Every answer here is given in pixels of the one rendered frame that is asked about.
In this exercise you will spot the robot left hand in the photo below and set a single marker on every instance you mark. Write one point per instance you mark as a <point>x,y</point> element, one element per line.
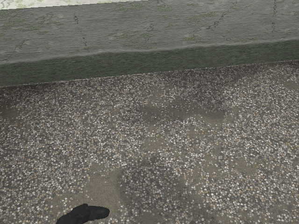
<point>84,213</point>

